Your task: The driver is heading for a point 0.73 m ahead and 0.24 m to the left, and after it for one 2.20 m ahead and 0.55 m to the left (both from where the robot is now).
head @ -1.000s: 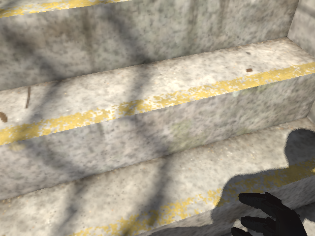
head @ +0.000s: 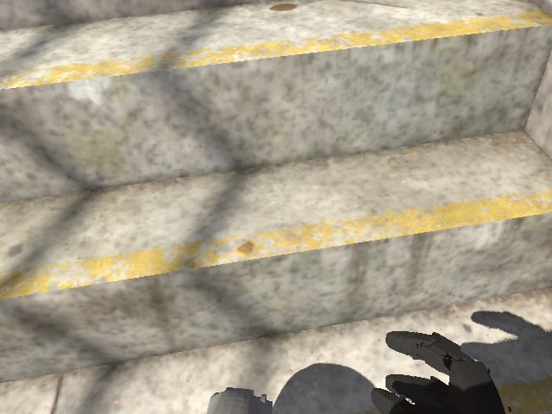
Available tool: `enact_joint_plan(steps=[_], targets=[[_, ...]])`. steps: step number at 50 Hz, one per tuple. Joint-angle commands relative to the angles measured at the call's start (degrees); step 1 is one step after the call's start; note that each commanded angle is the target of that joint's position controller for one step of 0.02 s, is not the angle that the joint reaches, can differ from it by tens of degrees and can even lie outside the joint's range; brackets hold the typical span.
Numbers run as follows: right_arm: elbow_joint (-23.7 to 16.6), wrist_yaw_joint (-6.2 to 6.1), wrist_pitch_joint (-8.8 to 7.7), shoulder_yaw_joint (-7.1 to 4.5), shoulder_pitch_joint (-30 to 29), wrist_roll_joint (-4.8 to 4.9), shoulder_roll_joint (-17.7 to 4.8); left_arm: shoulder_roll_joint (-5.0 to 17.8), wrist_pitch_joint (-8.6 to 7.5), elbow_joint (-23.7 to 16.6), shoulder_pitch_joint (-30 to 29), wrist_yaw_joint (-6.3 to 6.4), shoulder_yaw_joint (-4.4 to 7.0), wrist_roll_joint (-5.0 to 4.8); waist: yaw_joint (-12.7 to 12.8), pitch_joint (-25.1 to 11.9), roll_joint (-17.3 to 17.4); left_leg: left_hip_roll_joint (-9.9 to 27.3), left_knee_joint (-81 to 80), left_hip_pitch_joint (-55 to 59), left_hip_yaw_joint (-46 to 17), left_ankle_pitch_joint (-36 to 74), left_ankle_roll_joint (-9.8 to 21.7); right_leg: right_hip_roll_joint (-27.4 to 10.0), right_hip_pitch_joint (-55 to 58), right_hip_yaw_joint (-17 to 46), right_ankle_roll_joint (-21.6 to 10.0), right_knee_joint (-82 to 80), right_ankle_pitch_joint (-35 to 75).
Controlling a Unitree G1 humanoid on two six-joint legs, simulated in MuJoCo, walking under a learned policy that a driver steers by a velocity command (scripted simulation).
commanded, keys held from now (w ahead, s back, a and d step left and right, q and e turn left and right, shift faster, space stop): w+q+shift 0.58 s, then w+shift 0.42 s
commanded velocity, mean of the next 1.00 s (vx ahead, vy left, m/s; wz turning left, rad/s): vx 1.00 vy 0.00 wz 0.68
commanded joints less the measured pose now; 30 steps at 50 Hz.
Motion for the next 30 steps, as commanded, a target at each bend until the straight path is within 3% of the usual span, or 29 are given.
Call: enact_joint_plan(steps=[1, 2, 3, 4, 5, 6, 7, 8, 9, 10, 11, 12, 13, 14, 15, 16, 17, 18, 19, 20, 21, 23, 25, 26, 30], targets=[[-6.45, -0.40, 1.58, 0.12, -15.51, 0.37, -1.87, 5.83, -1.10, -2.12, -1.44, 0.85, 0.36, -1.11, -0.66, 13.07, -2.72, -0.08, -15.96, 0.68, 8.18, 4.16, 0.64, -10.48, -12.26, 5.40, 0.11, -22.62, 15.17], [-7.74, -0.23, 2.53, 0.00, -15.49, 1.07, -2.09, 9.44, -0.82, -0.75, 1.34, 1.99, 1.20, -1.69, -1.33, 11.46, -8.74, 2.33, -17.01, -1.55, 8.60, -1.66, 1.81, -12.31, -4.90, 5.17, -1.76, -26.51, 20.09], [-5.41, -0.29, 3.11, 0.06, -11.97, 2.14, -3.70, 9.65, -0.25, 0.20, 2.86, 2.29, 0.98, -2.35, -1.40, 8.88, -8.94, 2.30, -22.41, 4.00, 14.72, -4.78, 3.00, -12.01, -1.02, 1.03, -3.28, -29.45, 31.66], [-3.75, -0.14, 3.13, 0.27, -8.00, 1.99, -3.98, 8.92, 0.38, -0.46, -0.09, 2.51, 0.55, -3.51, -4.32, 6.55, -8.07, 2.47, -33.97, 15.09, 16.40, -8.50, 4.43, -9.27, -0.40, -5.08, -3.00, -24.26, 56.31], [-1.22, 0.07, 2.77, -0.48, 0.41, 2.84, -6.98, 10.93, 0.83, -3.98, -5.98, 3.65, 0.43, -6.21, -8.84, 0.58, -8.84, -3.01, -45.60, 33.34, 21.87, -16.41, 3.27, -9.71, -3.46, -5.78, -5.72, -17.01, 100.18], [1.41, -1.14, 3.38, -1.55, 11.97, 1.68, -8.38, 16.46, 0.86, -5.86, -8.04, 4.12, 1.50, -7.35, -12.97, -6.69, -13.84, -5.00, -44.82, 41.59, 24.07, -28.47, 2.67, -15.25, 1.27, -2.47, -9.61, -5.63, 132.41], [2.83, -1.11, 3.00, -2.46, 17.98, 0.92, -11.10, 20.47, 1.59, -7.79, -9.94, 3.54, 2.94, -9.01, -14.60, -12.24, -14.18, -6.92, -52.11, 48.07, 21.81, -32.71, 2.75, -17.59, 4.53, -0.61, -12.01, 6.53, 137.26], [5.36, -0.72, 1.97, -3.02, 12.86, 0.32, -14.56, 17.07, 1.68, -10.52, -6.30, 3.06, 2.29, -8.79, -6.69, -15.39, -9.78, -9.86, -57.80, 59.71, 17.28, -27.85, 3.99, -15.04, -6.09, 2.37, -10.83, 17.60, 125.52], [4.38, -1.04, 2.74, -3.99, 18.56, 0.32, -14.93, 21.45, 0.49, -12.89, -9.01, 1.19, 3.41, -7.13, -9.45, -18.79, -13.23, -8.65, -65.87, 68.52, 8.66, -25.66, 3.40, -14.92, -13.12, 5.73, -11.61, 26.83, 105.07], [4.95, -1.13, 4.05, -5.85, 18.78, 0.81, -18.14, 19.67, -0.24, -16.59, -14.75, -0.44, 3.43, -4.79, -9.68, -19.07, -5.33, -7.85, -73.71, 74.21, -0.85, -20.52, 4.46, -9.92, -24.65, 8.79, -10.38, 37.98, 66.95], [4.29, -0.49, 5.16, -7.21, 13.94, -0.01, -18.53, 11.11, -0.17, -18.62, -20.54, -2.35, 1.35, -1.51, -8.10, -14.81, -1.06, -6.28, -84.17, 65.78, -8.21, -22.28, 8.31, -2.01, -28.97, 11.67, -8.99, 56.92, 24.83], [2.86, 0.93, 5.02, -7.34, 3.52, -3.72, -17.79, 0.03, 0.14, -24.26, -26.01, -2.62, -1.74, 0.55, -3.38, -11.97, 0.09, -0.82, -87.73, 58.14, -21.98, -30.89, 13.90, 4.78, -39.92, 21.18, -6.45, 87.30, 20.96], [1.29, -0.34, 5.02, -6.04, -2.29, -5.32, -16.74, -1.93, 0.89, -29.94, -27.48, -2.15, -2.36, 2.02, 1.66, -14.34, 2.64, 4.86, -101.73, 50.07, -38.39, -44.37, 12.20, 6.15, -45.47, 28.23, -4.31, 97.86, 22.27], [2.81, -1.68, 3.81, -4.82, -1.26, -5.31, -13.94, -1.97, 2.15, -34.72, -31.74, -1.71, -3.05, 3.01, 2.53, -5.88, 1.61, 6.15, -108.44, 35.93, -43.21, -47.70, 7.70, 4.97, -48.52, 27.45, -2.30, 101.04, 22.04], [6.92, -1.99, 2.13, -3.71, 2.09, -4.61, -12.03, -3.57, 3.29, -35.35, -30.66, -1.19, -4.02, 3.45, 4.86, 1.00, -0.78, 4.66, -110.08, 30.08, -40.44, -45.10, 5.88, 4.41, -52.06, 26.28, -1.46, 101.62, 20.37], [8.66, -1.50, 0.44, -3.72, 3.89, -3.66, -13.14, -3.44, 4.40, -34.05, -28.05, -0.14, -4.57, 3.33, 6.00, 4.98, -3.32, 4.17, -110.15, 27.37, -33.92, -38.98, 5.73, 2.62, -53.47, 24.55, -0.32, 98.21, 17.83], [8.63, -0.97, -1.29, -3.76, 5.79, -3.36, -14.36, -1.77, 5.44, -33.40, -27.14, 0.93, -4.40, 2.77, 5.27, 4.64, -5.17, 3.91, -110.78, 26.64, -31.89, -34.64, 6.75, 2.17, -53.27, 23.79, 1.09, 99.40, 15.50], [9.31, -1.00, -2.33, -3.54, 6.81, -2.91, -14.23, -0.18, 6.29, -33.25, -26.98, 1.46, -4.17, 1.94, 5.10, 5.74, -6.04, 3.57, -111.08, 25.77, -30.78, -32.61, 7.80, 1.52, -53.07, 22.59, 2.85, 97.00, 16.75], [8.45, -1.28, -3.41, -4.26, 6.76, -2.09, -16.92, 2.83, 6.41, -32.57, -27.10, 1.62, -3.58, 1.35, 4.03, 4.46, -6.75, 3.69, -113.98, 26.52, -30.05, -32.17, 9.18, 1.10, -50.30, 20.58, 3.47, 90.37, 14.38], [8.38, -1.23, -3.74, -4.49, 5.09, -2.01, -16.61, 3.35, 6.61, -32.15, -28.58, 1.35, -3.49, 0.66, 3.23, 3.44, -4.16, 2.45, -113.36, 25.64, -28.77, -28.12, 10.99, 2.42, -47.64, 18.87, 2.88, 93.40, 15.89], [8.35, -1.24, -3.97, -4.74, 6.06, -1.66, -16.92, 3.59, 6.83, -32.10, -29.65, 1.24, -3.37, 0.30, 2.13, 3.96, -4.24, 2.17, -113.15, 27.38, -28.35, -27.65, 11.24, 2.16, -48.07, 18.52, 2.65, 91.12, 15.75], [10.24, -1.99, -3.89, -5.59, 11.98, -1.06, -18.05, 1.19, 5.84, -33.11, -33.63, 1.02, -3.91, 0.31, -1.98, 2.29, -3.13, 2.93, -115.66, 39.92, -31.93, -24.80, 11.91, 3.28, -54.90, 18.36, 1.88, 94.55, 12.55], [11.52, -1.90, -4.25, -6.84, 18.63, -1.70, -18.71, -1.49, 5.23, -35.75, -38.84, 1.20, -4.70, 0.60, -5.47, 4.00, -0.99, 5.37, -116.70, 56.36, -36.09, -24.20, 12.16, 2.81, -68.95, 21.04, 0.65, 97.48, 5.63], [11.30, -1.75, -4.78, -7.33, 20.96, -2.01, -18.76, -1.53, 4.64, -37.11, -41.85, 1.04, -4.94, 0.69, -7.05, 5.17, -1.75, 6.09, -117.45, 62.91, -37.84, -24.25, 12.31, 2.54, -74.52, 22.70, 0.42, 96.81, 1.77], [11.70, -1.82, -6.71, -8.62, 24.84, -1.77, -19.57, -0.46, 4.24, -37.84, -45.40, 0.05, -4.38, 0.24, -8.89, 2.40, 1.97, 9.45, -120.08, 77.63, -37.33, -22.66, 12.46, 1.49, -83.79, 22.52, -0.39, 97.65, -4.42]])
Keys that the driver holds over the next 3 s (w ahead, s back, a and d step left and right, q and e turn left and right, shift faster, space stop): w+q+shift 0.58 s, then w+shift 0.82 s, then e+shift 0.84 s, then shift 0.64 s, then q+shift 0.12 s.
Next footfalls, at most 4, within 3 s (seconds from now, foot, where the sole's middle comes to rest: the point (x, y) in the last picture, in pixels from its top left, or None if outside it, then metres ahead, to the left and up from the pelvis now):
0.22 left None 0.22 0.09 -0.56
0.78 right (383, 397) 0.44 -0.11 -0.34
1.40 left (100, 231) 0.61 0.35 -0.13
1.82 right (231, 230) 0.61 0.13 -0.13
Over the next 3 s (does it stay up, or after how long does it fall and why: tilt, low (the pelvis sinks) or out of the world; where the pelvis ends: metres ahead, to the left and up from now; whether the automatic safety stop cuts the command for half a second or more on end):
stays up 0.63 0.27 0.67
